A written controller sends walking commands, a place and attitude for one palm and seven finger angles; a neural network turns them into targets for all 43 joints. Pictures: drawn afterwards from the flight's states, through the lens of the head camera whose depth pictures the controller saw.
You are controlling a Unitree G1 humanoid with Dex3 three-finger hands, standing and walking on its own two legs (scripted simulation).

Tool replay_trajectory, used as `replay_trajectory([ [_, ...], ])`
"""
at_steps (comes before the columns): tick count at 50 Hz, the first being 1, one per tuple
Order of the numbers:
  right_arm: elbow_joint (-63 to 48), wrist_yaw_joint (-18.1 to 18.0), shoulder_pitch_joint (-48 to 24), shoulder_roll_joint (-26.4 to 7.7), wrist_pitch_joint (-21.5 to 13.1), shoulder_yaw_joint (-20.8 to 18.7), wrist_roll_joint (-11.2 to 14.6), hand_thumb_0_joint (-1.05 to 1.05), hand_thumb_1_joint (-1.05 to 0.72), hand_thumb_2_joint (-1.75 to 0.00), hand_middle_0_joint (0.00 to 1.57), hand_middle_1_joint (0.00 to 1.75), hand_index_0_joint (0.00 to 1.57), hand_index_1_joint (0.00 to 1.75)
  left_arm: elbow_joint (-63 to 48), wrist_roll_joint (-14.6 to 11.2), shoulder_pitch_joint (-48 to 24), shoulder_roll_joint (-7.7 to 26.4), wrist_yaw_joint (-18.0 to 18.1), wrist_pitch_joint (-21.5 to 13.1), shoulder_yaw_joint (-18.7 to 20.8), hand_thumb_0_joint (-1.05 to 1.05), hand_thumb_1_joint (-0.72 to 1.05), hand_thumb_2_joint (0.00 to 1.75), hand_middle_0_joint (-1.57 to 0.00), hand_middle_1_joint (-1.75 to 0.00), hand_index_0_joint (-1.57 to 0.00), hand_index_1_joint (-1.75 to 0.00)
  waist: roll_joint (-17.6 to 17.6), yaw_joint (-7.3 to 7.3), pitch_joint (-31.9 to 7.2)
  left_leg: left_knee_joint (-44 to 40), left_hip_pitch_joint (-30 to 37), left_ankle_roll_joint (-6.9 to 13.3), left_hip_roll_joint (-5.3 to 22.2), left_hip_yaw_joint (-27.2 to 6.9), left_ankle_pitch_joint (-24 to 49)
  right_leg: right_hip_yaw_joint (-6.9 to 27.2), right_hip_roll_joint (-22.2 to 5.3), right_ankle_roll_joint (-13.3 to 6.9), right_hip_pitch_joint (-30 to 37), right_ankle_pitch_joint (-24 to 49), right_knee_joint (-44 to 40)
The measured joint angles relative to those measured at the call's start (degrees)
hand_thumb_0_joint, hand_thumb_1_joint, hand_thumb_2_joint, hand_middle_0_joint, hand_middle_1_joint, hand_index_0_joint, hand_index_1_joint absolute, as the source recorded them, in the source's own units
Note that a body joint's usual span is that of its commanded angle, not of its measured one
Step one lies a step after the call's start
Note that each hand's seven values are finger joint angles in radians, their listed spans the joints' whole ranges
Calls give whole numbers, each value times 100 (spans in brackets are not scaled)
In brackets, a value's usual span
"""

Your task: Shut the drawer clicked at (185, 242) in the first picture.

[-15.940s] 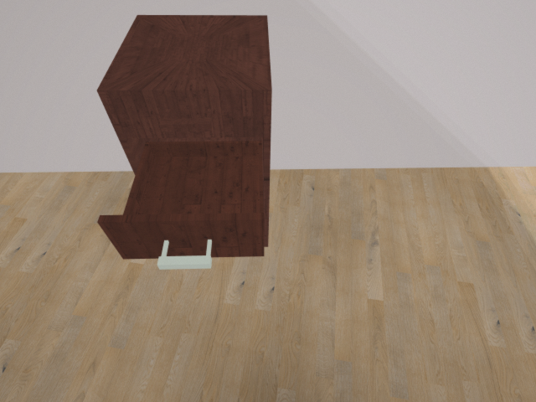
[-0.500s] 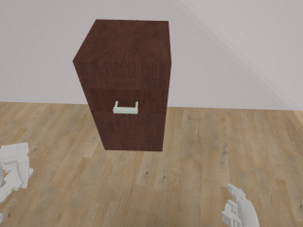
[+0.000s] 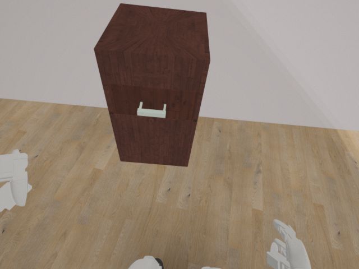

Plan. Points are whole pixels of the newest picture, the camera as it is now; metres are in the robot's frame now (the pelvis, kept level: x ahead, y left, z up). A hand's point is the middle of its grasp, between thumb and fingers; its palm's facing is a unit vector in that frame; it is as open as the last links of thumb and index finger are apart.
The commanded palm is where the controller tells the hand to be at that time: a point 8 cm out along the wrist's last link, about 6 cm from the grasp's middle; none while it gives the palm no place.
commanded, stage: step back with the hand held close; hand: left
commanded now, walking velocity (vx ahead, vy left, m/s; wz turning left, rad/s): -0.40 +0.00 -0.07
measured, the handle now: (152, 109) +0.78 +0.13 -0.22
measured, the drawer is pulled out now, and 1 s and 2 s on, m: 0.00 0.00 0.00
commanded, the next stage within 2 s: stop stepping back and stand still in 0.18 s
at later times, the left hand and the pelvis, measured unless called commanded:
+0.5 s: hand (0, 259) +0.11 +0.22 +0.19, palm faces +0.25 -0.86 -0.44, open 3.2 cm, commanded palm +0.03 +0.28 +0.19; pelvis -0.12 +0.00 -0.01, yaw -3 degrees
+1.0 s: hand out of the picture +0.03 +0.23 +0.19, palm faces +0.25 -0.85 -0.45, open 3.2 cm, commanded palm -0.01 +0.30 +0.19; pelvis -0.17 +0.03 +0.00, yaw -5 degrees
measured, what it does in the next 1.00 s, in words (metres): walks backwards: right foot, then left foot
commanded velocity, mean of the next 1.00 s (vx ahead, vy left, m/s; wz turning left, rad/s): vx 0.05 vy -0.01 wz -0.03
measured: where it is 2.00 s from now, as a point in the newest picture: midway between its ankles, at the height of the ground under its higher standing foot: outside the picture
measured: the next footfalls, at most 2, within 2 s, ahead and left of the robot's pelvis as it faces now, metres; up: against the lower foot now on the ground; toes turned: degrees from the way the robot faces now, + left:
right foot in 0.26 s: -0.17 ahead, -0.11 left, +0.00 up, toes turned -4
left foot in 0.70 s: -0.10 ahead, +0.14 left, +0.00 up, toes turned -1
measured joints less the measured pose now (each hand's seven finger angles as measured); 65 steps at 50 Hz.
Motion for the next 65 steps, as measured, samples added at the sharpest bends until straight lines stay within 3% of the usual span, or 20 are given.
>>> replay_trajectory([
  [3,-10,26,54,117,-117,24,-68,1,-91,-89,20,30,20,29,81,47,-173,64,-25,68,123,1,88,89,-140,-160,-141,-159,118,-65,-95,-272,-139,63,193,7,90,-56,208,-26,67,-490,1332],
  [5,-5,100,112,187,-190,53,-84,1,-91,-89,20,30,20,29,-46,-21,-192,93,-13,90,177,1,88,89,-140,-160,-141,-159,117,-46,-222,-537,-275,4,321,119,216,-195,169,-73,431,-842,1395],
  [10,114,259,-65,368,-381,160,-164,1,-90,-89,20,30,20,30,-466,-272,191,85,-17,-84,286,1,89,89,-140,-160,-141,-160,-157,283,-444,-1334,-495,-98,426,547,1173,-441,-171,-263,1608,-1519,-510],
  [14,176,310,-502,408,-417,220,-233,1,-90,-89,20,30,20,30,-471,-223,14,28,-121,-273,203,1,89,89,-140,-160,-141,-160,-226,515,-125,-907,-885,-285,548,797,913,-317,-313,-248,2002,-971,-1882],
  [17,403,240,-328,442,-297,271,-145,1,-90,-89,20,30,20,30,-470,-178,-148,-30,-181,-214,-49,1,88,89,-141,-160,-141,-160,-193,458,-65,-189,-674,-421,443,573,-13,-212,-327,-14,2139,-995,-1606],
  [22,173,136,91,385,-221,281,-28,1,-90,-89,20,30,20,30,-367,-300,-281,14,-207,161,78,1,88,89,-141,-160,-142,-159,-248,60,-181,-434,-223,-46,310,639,744,-271,-410,-86,1787,-1620,-401],
  [24,59,111,118,306,-179,267,-36,1,-90,-89,20,30,20,30,-45,-320,-460,53,-187,335,111,1,88,89,-141,-160,-141,-159,-162,-203,-121,-565,-229,-221,214,528,522,-375,-293,-274,1630,-1624,-405],
  [26,-18,128,228,195,-83,222,5,1,-90,-89,20,30,20,30,116,-320,-391,127,-196,482,113,1,88,89,-140,-160,-141,-159,-77,-389,-105,92,-541,-474,143,402,-501,-536,-323,-294,1612,-1123,-582],
  [28,137,182,401,119,48,167,65,1,-90,-89,20,30,20,30,-55,-342,76,97,-209,554,141,1,88,89,-140,-160,-141,-159,-225,-245,-306,1956,-960,-595,21,216,-1017,-418,-443,-241,1502,-913,-658],
  [30,320,203,660,102,160,101,99,1,-91,-89,20,30,20,30,-317,-337,581,-15,-230,546,195,1,88,89,-140,-160,-141,-159,-434,-71,-629,2803,-910,-586,49,200,-1118,-254,-544,-209,1439,-815,-898],
  [35,345,-9,1067,-158,-224,7,111,1,-91,-90,20,30,20,30,-465,-173,648,-346,10,312,-1,1,88,89,-141,-160,-141,-160,-384,71,-718,221,706,-470,369,198,-1175,-335,-633,27,1272,-727,-890],
  [40,374,-43,419,72,-441,84,37,2,-91,-90,20,30,20,29,183,-87,-308,-339,108,521,-29,1,89,89,-141,-160,-142,-160,-398,131,-106,130,742,-433,245,359,-841,-295,-660,-36,487,-1125,401],
  [44,39,151,263,388,-445,322,40,1,-91,-89,20,30,20,29,-47,-130,-28,-154,74,673,-15,2,89,89,-140,-160,-141,-160,-297,-20,-113,162,734,-458,362,403,-866,-640,-534,-139,578,-1048,-257],
  [47,-65,213,244,440,-261,361,22,1,-90,-89,20,30,20,30,-357,-108,303,-131,-14,656,-200,1,89,89,-140,-160,-141,-160,-175,-29,-226,1451,215,-455,314,290,-1885,-688,-494,-406,578,-316,-507],
  [50,205,195,282,370,-78,331,-11,1,-90,-89,20,30,20,30,-344,-85,295,-226,-82,594,-357,1,88,89,-140,-160,-141,-159,-159,95,-359,2652,-162,-460,235,293,-1800,-725,-542,-396,711,-67,-733],
  [52,306,141,380,340,25,326,-5,1,-90,-89,20,30,20,30,-188,-103,280,-300,-35,548,-284,1,88,89,-140,-160,-141,-159,-228,161,-516,2314,-30,-434,284,410,-1682,-703,-596,-382,775,-75,-935],
  [56,207,-25,540,107,-79,278,1,1,-90,-89,20,30,20,30,61,-135,90,-478,113,551,-180,1,88,89,-141,-160,-141,-159,-124,179,-543,205,921,-301,426,368,-1562,-808,-637,-263,713,-187,-782],
  [58,400,204,427,-59,-175,94,-74,1,-90,-89,20,30,20,30,1002,64,-534,-607,-148,647,-448,0,89,89,-140,-160,-141,-159,-12,111,-483,365,650,-391,289,254,-1223,-699,-752,-100,258,-543,118],
  [61,691,370,221,-209,58,66,-199,1,-91,-89,20,30,20,30,3242,202,-1483,-979,-449,1515,-1069,0,90,90,-137,-158,-139,-157,174,-22,-384,422,513,-392,116,158,-1050,-249,-662,33,-403,-1258,1564],
  [65,865,420,213,-79,236,205,-275,1,-91,-89,20,30,20,29,5665,230,-1984,-1360,-680,2114,-1822,1,91,90,-128,-149,-130,-149,82,-118,-184,225,675,-456,99,188,-917,-182,-586,82,-407,-1304,1204],
])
